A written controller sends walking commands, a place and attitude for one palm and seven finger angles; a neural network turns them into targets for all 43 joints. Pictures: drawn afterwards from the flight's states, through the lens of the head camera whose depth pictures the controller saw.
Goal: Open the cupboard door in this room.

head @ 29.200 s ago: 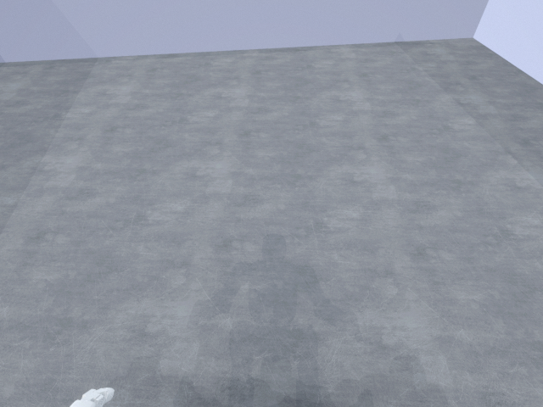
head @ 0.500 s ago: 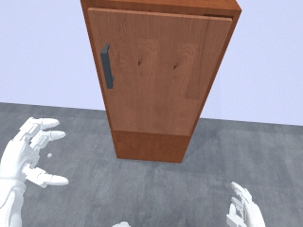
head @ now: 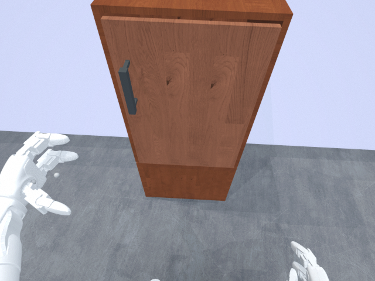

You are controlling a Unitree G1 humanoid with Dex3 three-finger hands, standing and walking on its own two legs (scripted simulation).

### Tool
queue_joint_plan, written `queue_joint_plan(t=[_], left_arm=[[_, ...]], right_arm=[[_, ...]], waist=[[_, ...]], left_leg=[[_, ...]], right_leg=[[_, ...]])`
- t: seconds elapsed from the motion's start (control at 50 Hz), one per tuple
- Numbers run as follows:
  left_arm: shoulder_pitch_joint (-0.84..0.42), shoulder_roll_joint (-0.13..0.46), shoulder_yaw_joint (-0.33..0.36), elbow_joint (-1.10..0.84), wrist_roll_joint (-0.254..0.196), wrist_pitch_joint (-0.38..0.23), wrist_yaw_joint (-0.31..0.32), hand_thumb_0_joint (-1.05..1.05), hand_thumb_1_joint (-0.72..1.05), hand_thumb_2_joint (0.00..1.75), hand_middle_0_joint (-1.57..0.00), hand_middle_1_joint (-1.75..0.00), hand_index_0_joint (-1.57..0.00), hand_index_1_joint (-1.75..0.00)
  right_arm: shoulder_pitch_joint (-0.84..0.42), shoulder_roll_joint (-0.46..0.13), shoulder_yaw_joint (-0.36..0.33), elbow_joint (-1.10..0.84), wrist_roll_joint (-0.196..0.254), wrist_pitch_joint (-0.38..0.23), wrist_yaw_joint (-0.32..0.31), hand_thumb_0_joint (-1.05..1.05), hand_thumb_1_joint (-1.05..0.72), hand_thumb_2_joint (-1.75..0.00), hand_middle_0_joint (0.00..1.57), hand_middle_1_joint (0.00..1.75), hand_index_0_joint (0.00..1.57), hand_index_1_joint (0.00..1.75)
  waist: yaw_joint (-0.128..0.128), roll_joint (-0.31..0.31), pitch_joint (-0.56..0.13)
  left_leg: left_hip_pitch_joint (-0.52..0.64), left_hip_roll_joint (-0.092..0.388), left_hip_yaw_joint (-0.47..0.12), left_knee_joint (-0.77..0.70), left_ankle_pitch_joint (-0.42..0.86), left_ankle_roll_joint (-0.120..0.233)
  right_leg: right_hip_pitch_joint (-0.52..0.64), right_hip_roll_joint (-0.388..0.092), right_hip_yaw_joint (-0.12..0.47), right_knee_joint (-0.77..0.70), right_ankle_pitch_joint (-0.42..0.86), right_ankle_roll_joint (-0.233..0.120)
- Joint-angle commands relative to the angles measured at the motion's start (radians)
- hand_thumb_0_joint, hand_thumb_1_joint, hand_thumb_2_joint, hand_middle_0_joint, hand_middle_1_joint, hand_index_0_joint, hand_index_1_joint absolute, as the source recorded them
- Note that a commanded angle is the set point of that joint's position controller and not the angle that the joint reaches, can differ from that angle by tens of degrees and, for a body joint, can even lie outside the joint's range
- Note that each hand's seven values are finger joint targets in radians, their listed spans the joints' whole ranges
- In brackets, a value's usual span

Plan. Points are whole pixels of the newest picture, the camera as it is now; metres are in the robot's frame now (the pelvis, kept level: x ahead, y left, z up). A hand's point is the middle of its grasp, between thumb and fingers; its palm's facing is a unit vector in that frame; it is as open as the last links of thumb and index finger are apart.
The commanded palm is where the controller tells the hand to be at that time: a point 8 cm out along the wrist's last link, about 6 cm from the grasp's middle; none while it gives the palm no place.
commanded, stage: raise the hand with hooked fingers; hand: left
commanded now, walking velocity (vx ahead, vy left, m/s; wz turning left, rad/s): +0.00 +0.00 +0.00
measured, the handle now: (129, 88) +0.57 +0.19 +0.07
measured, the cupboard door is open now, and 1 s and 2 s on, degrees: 0 0 0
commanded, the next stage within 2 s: move the hooked fingers beside the handle in 0.34 s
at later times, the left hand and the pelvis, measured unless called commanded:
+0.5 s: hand (64, 179) +0.29 +0.26 +0.08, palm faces +0.04 -1.00 -0.02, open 14.0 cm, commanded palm +0.27 +0.31 +0.08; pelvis +0.00 -0.02 +0.00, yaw +0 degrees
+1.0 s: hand (79, 145) +0.37 +0.26 +0.08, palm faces +0.03 -1.00 -0.02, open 14.0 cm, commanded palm +0.35 +0.30 +0.08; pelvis +0.00 -0.01 +0.00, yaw -1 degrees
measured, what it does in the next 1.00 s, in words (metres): stands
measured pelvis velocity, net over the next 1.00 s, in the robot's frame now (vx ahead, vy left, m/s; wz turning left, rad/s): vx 0.00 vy -0.01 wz -0.02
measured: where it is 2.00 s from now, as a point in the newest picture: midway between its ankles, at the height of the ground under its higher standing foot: outside the picture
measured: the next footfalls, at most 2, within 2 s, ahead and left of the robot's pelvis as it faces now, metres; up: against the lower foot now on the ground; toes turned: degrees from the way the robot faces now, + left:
none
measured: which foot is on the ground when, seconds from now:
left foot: down 0.00-1.00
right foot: down 0.00-1.00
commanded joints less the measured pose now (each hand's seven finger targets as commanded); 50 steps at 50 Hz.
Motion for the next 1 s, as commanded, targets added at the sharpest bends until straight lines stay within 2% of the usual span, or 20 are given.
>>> queue_joint_plan(t=[0.0, 0.06, 0.1, 0.12, 0.16, 0.22, 0.26, 0.38, 0.42, 0.48, 0.54, 0.58, 0.62, 0.64, 0.66, 0.72, 0.78, 0.88, 0.9, 0.98], left_arm=[[-0.171, 0.260, 0.118, -0.229, -0.032, -0.095, 0.016, 0.00, -0.50, 0.30, -0.30, -1.20, -0.30, -1.20], [-0.191, 0.259, 0.116, -0.255, -0.022, -0.123, 0.040, 0.00, -0.50, 0.30, -0.30, -1.20, -0.30, -1.20], [-0.202, 0.263, 0.111, -0.255, -0.015, -0.128, 0.042, 0.00, -0.50, 0.30, -0.30, -1.20, -0.30, -1.20], [-0.196, 0.252, 0.102, -0.245, -0.013, -0.126, 0.041, 0.00, -0.50, 0.30, -0.30, -1.20, -0.30, -1.20], [-0.191, 0.242, 0.091, -0.241, -0.013, -0.121, 0.037, 0.00, -0.50, 0.30, -0.30, -1.20, -0.30, -1.20], [-0.195, 0.239, 0.086, -0.191, -0.021, -0.101, 0.016, 0.00, -0.50, 0.30, -0.30, -1.20, -0.30, -1.20], [-0.200, 0.235, 0.082, -0.193, -0.025, -0.102, 0.012, 0.00, -0.50, 0.30, -0.30, -1.20, -0.30, -1.20], [-0.210, 0.241, 0.090, -0.169, -0.031, -0.110, 0.013, 0.00, -0.50, 0.30, -0.30, -1.20, -0.30, -1.20], [-0.218, 0.238, 0.083, -0.171, -0.026, -0.116, 0.013, 0.00, -0.50, 0.30, -0.30, -1.20, -0.30, -1.20], [-0.398, 0.282, 0.082, -0.124, -0.008, -0.124, 0.021, 0.00, -0.50, 0.30, -0.30, -1.20, -0.30, -1.20], [-0.494, 0.262, 0.043, -0.076, 0.011, -0.134, 0.023, 0.00, -0.50, 0.30, -0.30, -1.20, -0.30, -1.20], [-0.566, 0.288, 0.041, -0.048, 0.017, -0.140, 0.017, 0.00, -0.50, 0.30, -0.30, -1.20, -0.30, -1.20], [-0.535, 0.294, 0.050, -0.026, 0.028, -0.143, 0.012, 0.00, -0.50, 0.30, -0.30, -1.20, -0.30, -1.20], [-0.519, 0.318, 0.072, -0.019, 0.031, -0.144, 0.015, 0.00, -0.50, 0.30, -0.30, -1.20, -0.30, -1.20], [-0.494, 0.294, 0.057, 0.014, 0.030, -0.135, 0.013, 0.00, -0.50, 0.30, -0.30, -1.20, -0.30, -1.20], [-0.468, 0.331, 0.100, 0.089, 0.024, -0.114, 0.012, 0.00, -0.50, 0.30, -0.30, -1.20, -0.30, -1.20], [-0.513, 0.337, 0.099, 0.141, 0.030, -0.101, 0.026, 0.00, -0.50, 0.30, -0.30, -1.20, -0.30, -1.20], [-0.585, 0.353, 0.099, 0.099, 0.051, -0.157, 0.042, 0.00, -0.50, 0.30, -0.30, -1.20, -0.30, -1.20], [-0.611, 0.369, 0.113, 0.097, 0.051, -0.172, 0.042, 0.00, -0.50, 0.30, -0.30, -1.20, -0.30, -1.20], [-0.721, 0.336, 0.067, 0.114, 0.054, -0.202, 0.029, 0.00, -0.50, 0.30, -0.30, -1.20, -0.30, -1.20]], right_arm=[[-0.039, -0.144, -0.065, -0.154, -0.004, -0.050, 0.000, 0.00, -0.90, -0.90, 0.20, 0.30, 0.20, 0.30], [-0.040, -0.138, -0.065, -0.150, -0.004, -0.046, 0.001, 0.00, -0.90, -0.90, 0.20, 0.30, 0.20, 0.30], [-0.037, -0.138, -0.065, -0.148, -0.004, -0.042, 0.000, 0.00, -0.90, -0.90, 0.20, 0.30, 0.20, 0.30], [-0.038, -0.137, -0.065, -0.147, -0.001, -0.040, -0.003, 0.00, -0.90, -0.90, 0.20, 0.30, 0.20, 0.30], [-0.040, -0.136, -0.066, -0.144, 0.001, -0.040, -0.005, 0.00, -0.90, -0.90, 0.20, 0.30, 0.20, 0.30], [-0.044, -0.142, -0.064, -0.144, 0.004, -0.034, -0.010, 0.00, -0.90, -0.90, 0.20, 0.30, 0.20, 0.30], [-0.047, -0.140, -0.064, -0.144, 0.006, -0.035, -0.013, 0.00, -0.90, -0.90, 0.20, 0.30, 0.20, 0.30], [-0.051, -0.138, -0.059, -0.148, 0.002, -0.033, -0.012, 0.00, -0.90, -0.90, 0.20, 0.30, 0.20, 0.30], [-0.059, -0.134, -0.057, -0.149, 0.005, -0.033, -0.011, 0.00, -0.90, -0.90, 0.20, 0.30, 0.20, 0.30], [-0.046, -0.144, -0.053, -0.121, 0.004, -0.027, -0.023, 0.00, -0.90, -0.90, 0.20, 0.30, 0.20, 0.30], [-0.039, -0.139, -0.052, -0.106, 0.007, -0.028, -0.031, 0.00, -0.90, -0.90, 0.20, 0.30, 0.20, 0.30], [-0.024, -0.146, -0.052, -0.092, 0.005, -0.027, -0.036, 0.00, -0.90, -0.90, 0.20, 0.30, 0.20, 0.30], [-0.018, -0.142, -0.054, -0.092, 0.003, -0.025, -0.032, 0.00, -0.90, -0.90, 0.20, 0.30, 0.20, 0.30], [-0.011, -0.144, -0.057, -0.091, 0.002, -0.024, -0.030, 0.00, -0.90, -0.90, 0.20, 0.30, 0.20, 0.30], [-0.011, -0.143, -0.056, -0.093, 0.003, -0.019, -0.027, 0.00, -0.90, -0.90, 0.20, 0.30, 0.20, 0.30], [0.000, -0.150, -0.056, -0.099, 0.003, -0.001, -0.016, 0.00, -0.90, -0.90, 0.20, 0.30, 0.20, 0.30], [0.010, -0.155, -0.057, -0.106, 0.001, 0.016, -0.009, 0.00, -0.90, -0.90, 0.20, 0.30, 0.20, 0.30], [0.045, -0.156, -0.069, -0.110, -0.005, 0.037, 0.001, 0.00, -0.90, -0.90, 0.20, 0.30, 0.20, 0.30], [0.055, -0.157, -0.071, -0.102, -0.007, 0.042, 0.001, 0.00, -0.90, -0.90, 0.20, 0.30, 0.20, 0.30], [0.068, -0.156, -0.072, -0.077, -0.005, 0.055, -0.004, 0.00, -0.90, -0.90, 0.20, 0.30, 0.20, 0.30]], waist=[[0.022, 0.040, -0.248], [0.020, 0.093, -0.250], [0.011, 0.079, -0.246], [0.008, 0.102, -0.237], [0.005, 0.099, -0.232], [-0.001, 0.036, -0.207], [-0.001, 0.048, -0.205], [0.003, 0.002, -0.203], [0.000, 0.027, -0.199], [-0.035, 0.017, -0.159], [-0.046, 0.064, -0.177], [-0.051, 0.057, -0.215], [-0.029, 0.090, -0.294], [-0.021, 0.073, -0.318], [-0.019, 0.067, -0.309], [-0.004, 0.024, -0.287], [-0.010, 0.012, -0.229], [-0.022, 0.046, -0.306], [-0.029, 0.027, -0.334], [-0.057, 0.072, -0.328]], left_leg=[[0.139, -0.029, -0.061, -0.128, 0.342, -0.012], [0.147, -0.030, -0.059, -0.133, 0.321, -0.014], [0.145, -0.030, -0.057, -0.133, 0.313, -0.010], [0.146, -0.030, -0.052, -0.133, 0.302, -0.009], [0.142, -0.030, -0.051, -0.134, 0.283, -0.008], [0.105, -0.032, -0.049, -0.131, 0.249, -0.004], [0.108, -0.033, -0.048, -0.134, 0.239, -0.004], [0.081, -0.034, -0.045, -0.120, 0.226, -0.002], [0.081, -0.035, -0.041, -0.121, 0.209, -0.002], [0.047, -0.031, -0.045, -0.107, 0.151, -0.001], [0.071, -0.032, -0.050, -0.113, 0.132, 0.000], [0.077, -0.031, -0.054, -0.100, 0.149, 0.000], [0.102, -0.034, -0.052, -0.100, 0.204, 0.000], [0.106, -0.033, -0.056, -0.100, 0.234, -0.001], [0.100, -0.034, -0.049, -0.099, 0.246, -0.001], [0.049, -0.032, -0.045, -0.101, 0.257, -0.004], [0.014, -0.032, -0.042, -0.103, 0.242, -0.003], [0.054, -0.029, -0.036, -0.088, 0.300, 0.000], [0.059, -0.027, -0.038, -0.087, 0.301, 0.001], [0.087, -0.025, -0.047, -0.079, 0.308, 0.001]], right_leg=[[0.120, 0.062, 0.028, -0.073, 0.272, -0.037], [0.105, 0.059, 0.029, -0.071, 0.245, -0.035], [0.114, 0.062, 0.035, -0.077, 0.245, -0.035], [0.103, 0.060, 0.037, -0.081, 0.238, -0.034], [0.102, 0.057, 0.040, -0.089, 0.228, -0.032], [0.111, 0.056, 0.049, -0.100, 0.214, -0.029], [0.106, 0.053, 0.050, -0.106, 0.203, -0.027], [0.125, 0.052, 0.069, -0.107, 0.189, -0.026], [0.116, 0.049, 0.077, -0.113, 0.173, -0.023], [0.074, 0.048, 0.094, -0.121, 0.093, -0.021], [0.048, 0.046, 0.090, -0.121, 0.075, -0.021], [0.062, 0.047, 0.093, -0.108, 0.093, -0.025], [0.100, 0.045, 0.089, -0.090, 0.165, -0.027], [0.115, 0.047, 0.079, -0.080, 0.199, -0.027], [0.114, 0.046, 0.079, -0.078, 0.223, -0.026], [0.130, 0.047, 0.074, -0.071, 0.252, -0.025], [0.105, 0.049, 0.074, -0.073, 0.239, -0.025], [0.108, 0.058, 0.073, -0.049, 0.295, -0.026], [0.116, 0.061, 0.075, -0.048, 0.299, -0.023], [0.070, 0.065, 0.066, -0.043, 0.292, -0.028]])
